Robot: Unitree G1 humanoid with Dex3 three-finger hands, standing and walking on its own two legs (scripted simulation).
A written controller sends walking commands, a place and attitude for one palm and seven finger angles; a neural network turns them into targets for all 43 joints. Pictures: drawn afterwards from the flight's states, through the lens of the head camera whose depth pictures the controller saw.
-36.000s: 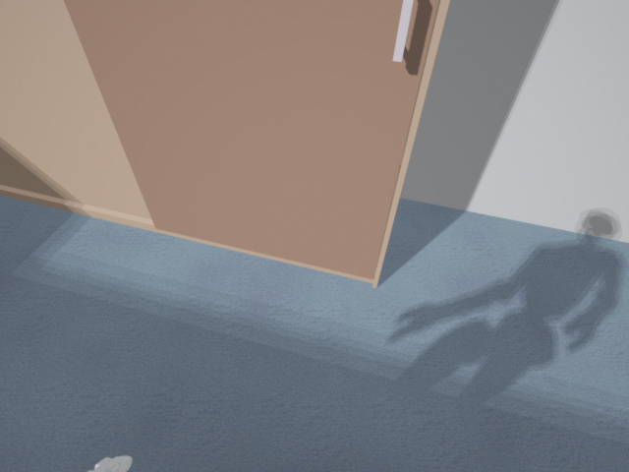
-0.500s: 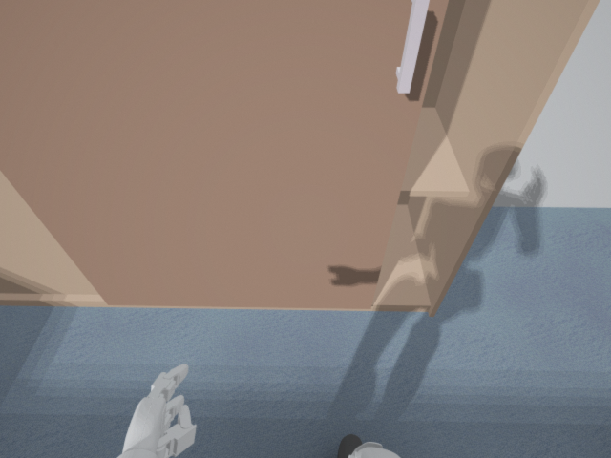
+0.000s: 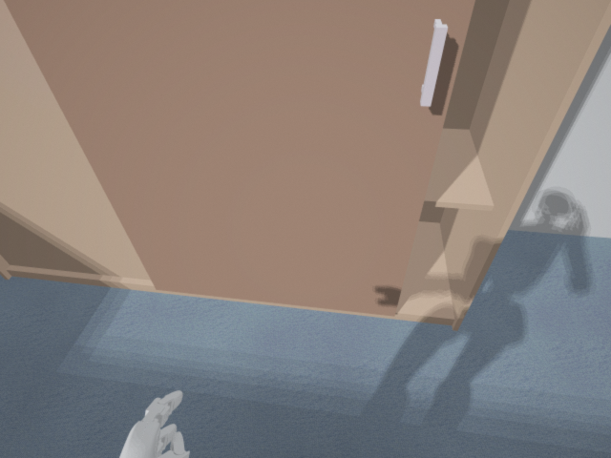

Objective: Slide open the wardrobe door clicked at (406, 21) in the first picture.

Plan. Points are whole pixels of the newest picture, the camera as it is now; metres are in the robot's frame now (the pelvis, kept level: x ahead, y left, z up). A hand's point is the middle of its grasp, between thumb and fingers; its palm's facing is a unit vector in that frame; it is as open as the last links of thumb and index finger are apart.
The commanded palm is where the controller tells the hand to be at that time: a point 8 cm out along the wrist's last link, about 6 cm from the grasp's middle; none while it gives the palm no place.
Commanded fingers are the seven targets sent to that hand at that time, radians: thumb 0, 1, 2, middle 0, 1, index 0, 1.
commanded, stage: stop stepping back and stand still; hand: right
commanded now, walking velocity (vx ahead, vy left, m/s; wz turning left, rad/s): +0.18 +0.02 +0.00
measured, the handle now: (431, 63) +0.76 -0.19 +0.21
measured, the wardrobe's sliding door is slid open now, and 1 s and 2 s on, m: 0.22 0.22 0.22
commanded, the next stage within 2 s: let the arm hang, fingers relaxed in 0.98 s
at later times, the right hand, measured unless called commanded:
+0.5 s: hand out of the picture +0.19 -0.29 +0.18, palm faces +0.48 +0.74 -0.47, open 7.4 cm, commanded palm +0.13 -0.32 +0.18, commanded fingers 0.00 -0.90 -0.90 0.20 0.30 0.20 0.30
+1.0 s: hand out of the picture +0.22 -0.30 +0.16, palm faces +0.41 +0.79 -0.46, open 7.4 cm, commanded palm +0.16 -0.34 +0.18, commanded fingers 0.00 -0.90 -0.90 0.20 0.30 0.20 0.30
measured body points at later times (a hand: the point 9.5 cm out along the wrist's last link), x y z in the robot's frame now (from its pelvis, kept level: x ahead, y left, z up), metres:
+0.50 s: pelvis -0.01 -0.02 -0.01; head -0.01 -0.03 +0.44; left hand +0.14 +0.19 -0.10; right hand +0.16 -0.33 +0.20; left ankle +0.00 +0.08 -0.74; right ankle +0.02 -0.14 -0.74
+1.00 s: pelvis +0.02 -0.03 +0.00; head +0.04 -0.05 +0.45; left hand +0.20 +0.20 -0.07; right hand +0.20 -0.34 +0.18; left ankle +0.00 +0.08 -0.74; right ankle +0.02 -0.14 -0.74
